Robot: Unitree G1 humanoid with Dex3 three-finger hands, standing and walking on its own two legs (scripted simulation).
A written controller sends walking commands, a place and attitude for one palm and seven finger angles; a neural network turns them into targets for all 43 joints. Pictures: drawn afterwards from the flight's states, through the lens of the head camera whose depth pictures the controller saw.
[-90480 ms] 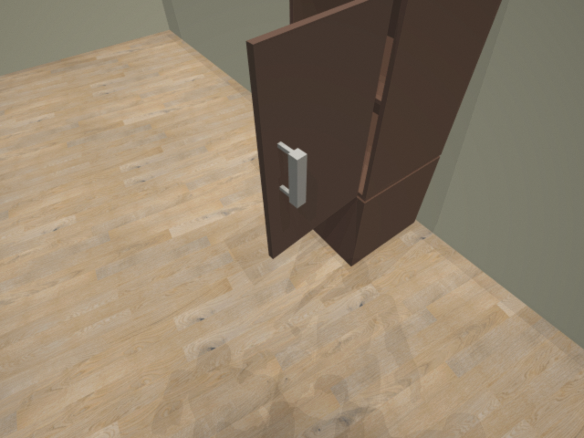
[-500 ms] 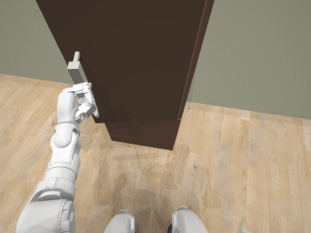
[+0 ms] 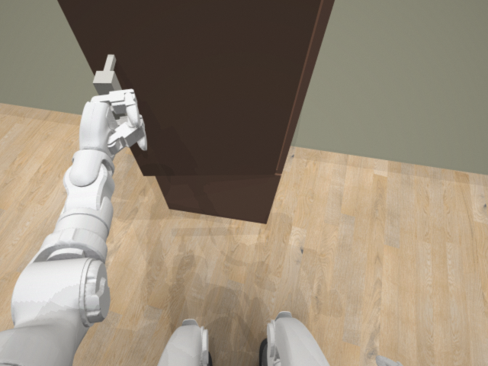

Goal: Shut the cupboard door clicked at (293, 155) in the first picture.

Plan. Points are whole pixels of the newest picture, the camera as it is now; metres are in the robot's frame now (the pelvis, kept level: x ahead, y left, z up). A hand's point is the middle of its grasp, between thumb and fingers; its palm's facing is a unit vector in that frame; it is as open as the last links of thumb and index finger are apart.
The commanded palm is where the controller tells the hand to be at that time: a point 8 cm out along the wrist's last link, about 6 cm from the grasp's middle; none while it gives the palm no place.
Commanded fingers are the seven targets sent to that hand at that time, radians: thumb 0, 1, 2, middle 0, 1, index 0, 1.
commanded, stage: push the door shut along its arc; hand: left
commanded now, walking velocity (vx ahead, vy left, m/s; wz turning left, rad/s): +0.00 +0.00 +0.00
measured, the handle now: (120, 99) +0.56 +0.20 +0.06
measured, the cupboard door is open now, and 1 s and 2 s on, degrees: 11 0 0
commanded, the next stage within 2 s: pull the fist back off the door in 0.74 s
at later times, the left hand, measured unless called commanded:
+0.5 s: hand (144, 103) +0.54 +0.15 +0.07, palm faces -0.17 -0.99 -0.04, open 3.1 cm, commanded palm +0.54 +0.17 +0.06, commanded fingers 0.00 0.90 0.90 -1.30 -1.50 -1.30 -1.50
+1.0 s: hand (152, 96) +0.55 +0.14 +0.07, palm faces +0.11 -0.99 +0.04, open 3.2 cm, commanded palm +0.55 +0.15 +0.06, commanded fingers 0.00 0.90 0.90 -1.30 -1.50 -1.30 -1.50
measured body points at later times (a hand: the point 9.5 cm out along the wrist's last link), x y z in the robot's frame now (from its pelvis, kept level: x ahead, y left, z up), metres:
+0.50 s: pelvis -0.01 +0.01 -0.02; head +0.14 +0.03 +0.40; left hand +0.54 +0.20 +0.08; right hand -0.02 -0.26 -0.12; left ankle +0.03 +0.11 -0.65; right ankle +0.05 -0.11 -0.65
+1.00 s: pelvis -0.03 +0.01 -0.03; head +0.13 +0.06 +0.39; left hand +0.54 +0.19 +0.07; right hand -0.03 -0.25 -0.13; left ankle +0.03 +0.11 -0.65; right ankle +0.05 -0.11 -0.65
